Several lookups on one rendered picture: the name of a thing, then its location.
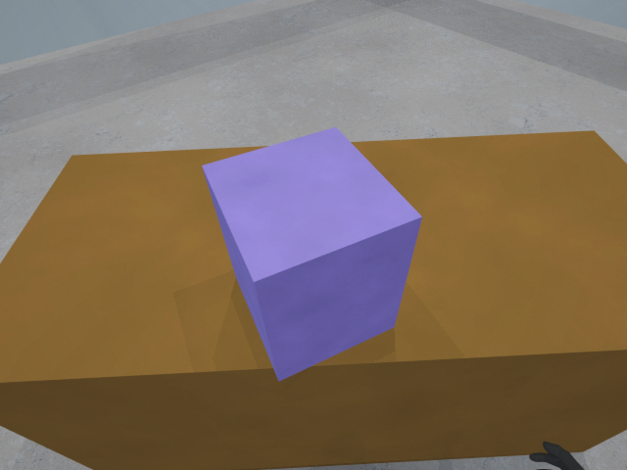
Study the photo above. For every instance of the right robot hand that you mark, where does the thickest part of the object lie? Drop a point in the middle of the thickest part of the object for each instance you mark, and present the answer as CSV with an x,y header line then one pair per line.
x,y
556,456

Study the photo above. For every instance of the pedestal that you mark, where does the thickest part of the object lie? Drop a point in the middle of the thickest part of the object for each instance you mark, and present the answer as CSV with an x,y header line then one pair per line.
x,y
126,342

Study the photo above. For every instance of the carton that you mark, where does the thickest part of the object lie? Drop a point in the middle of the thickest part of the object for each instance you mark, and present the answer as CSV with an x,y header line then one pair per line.
x,y
320,243

